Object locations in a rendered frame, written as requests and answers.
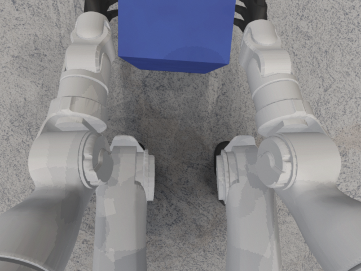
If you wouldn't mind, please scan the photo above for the right robot hand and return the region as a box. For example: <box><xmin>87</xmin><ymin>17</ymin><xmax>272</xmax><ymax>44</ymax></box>
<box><xmin>234</xmin><ymin>0</ymin><xmax>267</xmax><ymax>33</ymax></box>

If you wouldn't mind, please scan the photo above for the robot shin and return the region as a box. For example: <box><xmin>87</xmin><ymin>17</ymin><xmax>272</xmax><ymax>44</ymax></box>
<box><xmin>95</xmin><ymin>135</ymin><xmax>144</xmax><ymax>195</ymax></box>
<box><xmin>223</xmin><ymin>135</ymin><xmax>256</xmax><ymax>201</ymax></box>

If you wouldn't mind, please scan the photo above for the right robot forearm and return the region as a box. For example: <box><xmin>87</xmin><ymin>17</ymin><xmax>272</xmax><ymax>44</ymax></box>
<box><xmin>238</xmin><ymin>19</ymin><xmax>341</xmax><ymax>158</ymax></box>

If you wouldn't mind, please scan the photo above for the left robot forearm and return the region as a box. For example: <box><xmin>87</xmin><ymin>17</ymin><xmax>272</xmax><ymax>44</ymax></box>
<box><xmin>28</xmin><ymin>11</ymin><xmax>116</xmax><ymax>176</ymax></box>

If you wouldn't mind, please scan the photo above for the carton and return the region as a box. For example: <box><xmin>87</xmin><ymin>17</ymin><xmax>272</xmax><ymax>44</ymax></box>
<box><xmin>118</xmin><ymin>0</ymin><xmax>236</xmax><ymax>74</ymax></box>

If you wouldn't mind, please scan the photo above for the robot left upper arm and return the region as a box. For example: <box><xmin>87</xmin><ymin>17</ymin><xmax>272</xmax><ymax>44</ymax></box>
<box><xmin>0</xmin><ymin>130</ymin><xmax>114</xmax><ymax>271</ymax></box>

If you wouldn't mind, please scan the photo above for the robot right upper arm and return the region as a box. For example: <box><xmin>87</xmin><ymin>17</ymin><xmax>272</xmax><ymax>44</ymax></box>
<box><xmin>255</xmin><ymin>132</ymin><xmax>361</xmax><ymax>271</ymax></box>

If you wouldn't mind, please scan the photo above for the left robot shin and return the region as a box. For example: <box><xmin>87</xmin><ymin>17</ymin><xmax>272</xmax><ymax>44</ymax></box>
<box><xmin>95</xmin><ymin>135</ymin><xmax>144</xmax><ymax>195</ymax></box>

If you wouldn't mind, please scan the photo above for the left robot hand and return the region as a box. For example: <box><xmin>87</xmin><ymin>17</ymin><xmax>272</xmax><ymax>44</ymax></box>
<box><xmin>84</xmin><ymin>0</ymin><xmax>118</xmax><ymax>22</ymax></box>

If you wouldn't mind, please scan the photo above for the right robot shin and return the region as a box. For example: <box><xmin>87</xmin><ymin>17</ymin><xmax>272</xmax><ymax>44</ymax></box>
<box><xmin>223</xmin><ymin>135</ymin><xmax>256</xmax><ymax>201</ymax></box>

